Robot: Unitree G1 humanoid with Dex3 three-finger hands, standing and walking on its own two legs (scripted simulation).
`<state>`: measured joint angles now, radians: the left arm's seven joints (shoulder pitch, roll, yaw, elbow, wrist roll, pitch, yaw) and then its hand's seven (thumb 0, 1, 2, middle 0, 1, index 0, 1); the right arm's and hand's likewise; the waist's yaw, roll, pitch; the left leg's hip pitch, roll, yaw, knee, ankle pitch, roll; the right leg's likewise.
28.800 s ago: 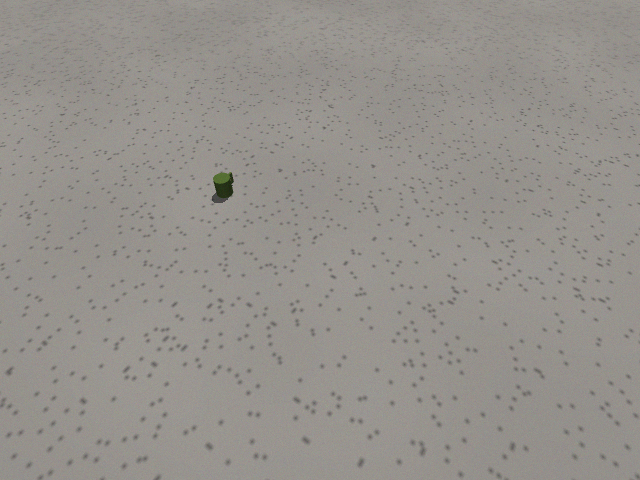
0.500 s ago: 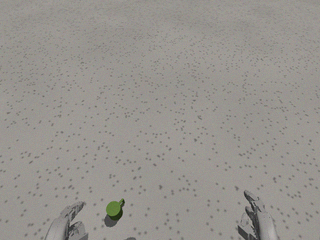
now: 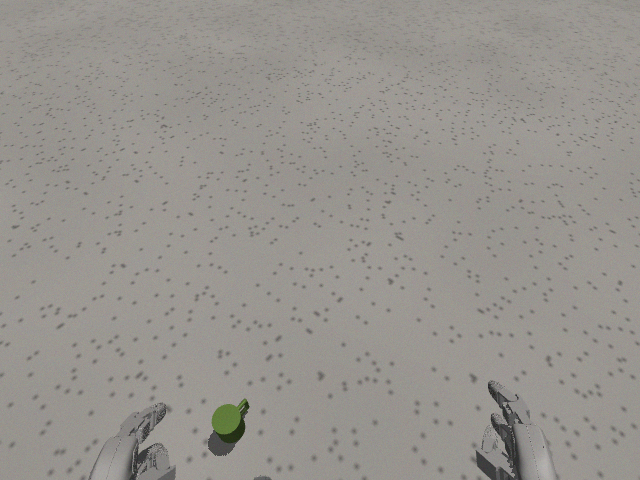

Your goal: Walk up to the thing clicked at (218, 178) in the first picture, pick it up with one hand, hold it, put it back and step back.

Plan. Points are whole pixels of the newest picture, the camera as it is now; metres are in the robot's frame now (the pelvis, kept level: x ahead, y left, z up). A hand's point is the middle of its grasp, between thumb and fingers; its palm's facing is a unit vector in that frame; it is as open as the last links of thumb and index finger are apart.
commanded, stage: home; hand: left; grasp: from above
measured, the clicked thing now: (233, 418) +0.41 +0.23 -0.67
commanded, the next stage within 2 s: stand in 0.02 s
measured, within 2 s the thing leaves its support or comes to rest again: neither
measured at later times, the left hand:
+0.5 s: hand out of the picture +0.08 +0.25 -0.11, palm faces +0.04 -0.95 -0.32, open 7.4 cm
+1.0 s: hand out of the picture +0.02 +0.26 -0.10, palm faces +0.03 -0.94 -0.33, open 7.4 cm
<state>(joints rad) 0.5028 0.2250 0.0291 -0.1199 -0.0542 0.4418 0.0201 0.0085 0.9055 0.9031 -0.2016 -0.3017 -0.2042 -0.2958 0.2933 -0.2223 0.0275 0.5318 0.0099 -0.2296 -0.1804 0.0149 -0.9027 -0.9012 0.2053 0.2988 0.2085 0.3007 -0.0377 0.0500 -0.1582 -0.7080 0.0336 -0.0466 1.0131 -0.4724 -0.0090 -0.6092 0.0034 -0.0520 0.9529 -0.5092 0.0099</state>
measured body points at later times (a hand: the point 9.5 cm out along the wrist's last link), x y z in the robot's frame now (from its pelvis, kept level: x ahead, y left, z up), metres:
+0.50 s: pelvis -0.01 +0.02 +0.04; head +0.00 +0.03 +0.49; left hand +0.07 +0.30 -0.09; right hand +0.08 -0.26 -0.08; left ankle +0.02 +0.12 -0.68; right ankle -0.02 -0.13 -0.68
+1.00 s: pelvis -0.02 +0.02 +0.06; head -0.03 +0.02 +0.51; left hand +0.01 +0.31 -0.08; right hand +0.05 -0.26 -0.08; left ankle +0.02 +0.12 -0.68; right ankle -0.02 -0.13 -0.68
